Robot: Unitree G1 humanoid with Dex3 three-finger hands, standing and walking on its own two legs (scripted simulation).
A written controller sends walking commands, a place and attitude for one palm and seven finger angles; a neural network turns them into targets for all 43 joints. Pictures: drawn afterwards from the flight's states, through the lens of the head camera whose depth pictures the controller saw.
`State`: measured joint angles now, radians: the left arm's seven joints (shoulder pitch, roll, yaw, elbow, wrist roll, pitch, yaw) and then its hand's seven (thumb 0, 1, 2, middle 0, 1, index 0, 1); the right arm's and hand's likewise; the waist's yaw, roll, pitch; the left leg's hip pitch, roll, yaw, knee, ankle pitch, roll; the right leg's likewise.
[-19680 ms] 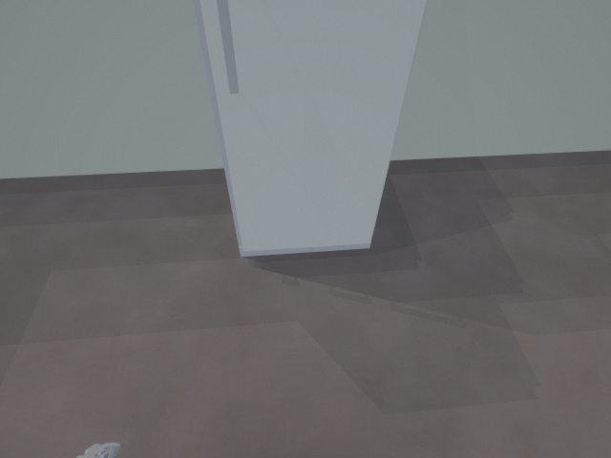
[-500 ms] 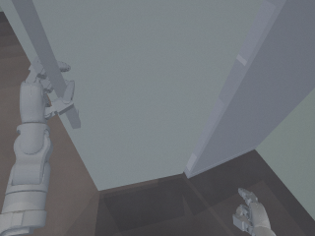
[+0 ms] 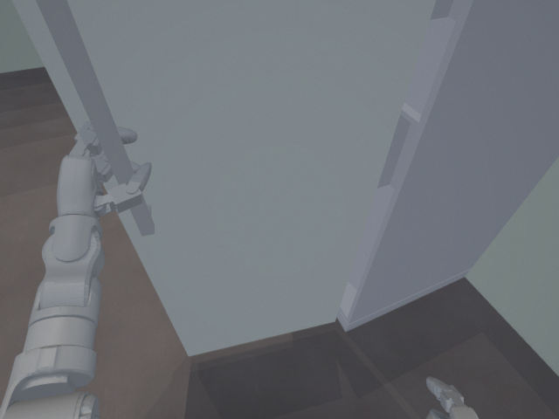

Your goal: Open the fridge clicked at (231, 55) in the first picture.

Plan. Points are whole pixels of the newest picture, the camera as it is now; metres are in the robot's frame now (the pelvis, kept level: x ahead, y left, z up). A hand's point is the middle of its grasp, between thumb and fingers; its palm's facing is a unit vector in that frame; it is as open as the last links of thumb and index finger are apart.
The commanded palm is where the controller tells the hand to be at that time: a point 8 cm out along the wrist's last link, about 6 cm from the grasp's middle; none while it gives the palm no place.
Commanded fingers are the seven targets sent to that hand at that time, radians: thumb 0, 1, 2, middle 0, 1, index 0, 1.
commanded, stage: loosen the grip on the handle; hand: left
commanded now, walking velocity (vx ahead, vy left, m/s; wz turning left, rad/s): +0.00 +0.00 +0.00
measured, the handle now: (111, 129) +0.43 +0.24 +0.22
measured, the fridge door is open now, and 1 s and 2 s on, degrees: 80 80 80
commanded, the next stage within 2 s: slip the hand off the handle in 0.42 s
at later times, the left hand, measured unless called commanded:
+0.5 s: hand (136, 195) +0.37 +0.21 +0.15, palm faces +0.26 -0.94 -0.22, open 14.7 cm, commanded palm +0.33 +0.26 +0.16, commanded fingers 0.00 -0.55 0.20 -0.25 -1.15 -0.25 -1.15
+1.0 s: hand (76, 210) +0.34 +0.28 +0.15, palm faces +0.31 -0.92 -0.23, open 14.7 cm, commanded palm +0.31 +0.32 +0.16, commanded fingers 0.00 -0.55 0.20 -0.25 -1.15 -0.25 -1.15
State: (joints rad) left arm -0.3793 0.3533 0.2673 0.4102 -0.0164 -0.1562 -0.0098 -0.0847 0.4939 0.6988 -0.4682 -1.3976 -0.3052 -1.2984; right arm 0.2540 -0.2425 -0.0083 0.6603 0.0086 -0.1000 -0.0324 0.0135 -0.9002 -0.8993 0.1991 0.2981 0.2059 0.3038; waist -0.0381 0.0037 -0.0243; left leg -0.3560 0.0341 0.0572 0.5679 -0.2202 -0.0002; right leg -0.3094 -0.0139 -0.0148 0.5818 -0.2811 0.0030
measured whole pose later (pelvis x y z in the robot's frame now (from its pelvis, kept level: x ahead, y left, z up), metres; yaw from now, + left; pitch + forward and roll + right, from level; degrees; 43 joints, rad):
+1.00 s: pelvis +0.04 -0.01 -0.01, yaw +2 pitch +4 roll -1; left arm -0.16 0.40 0.39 0.25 -0.15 -0.29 -0.17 -0.01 -0.56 0.20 -0.26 -1.15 -0.26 -1.15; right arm 0.24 -0.26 0.01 0.65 0.02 -0.10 -0.09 0.01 -0.90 -0.90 0.20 0.30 0.20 0.30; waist 0.04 0.02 -0.06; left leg -0.45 0.03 0.01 0.70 -0.33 -0.01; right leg -0.37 -0.01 -0.05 0.68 -0.39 0.00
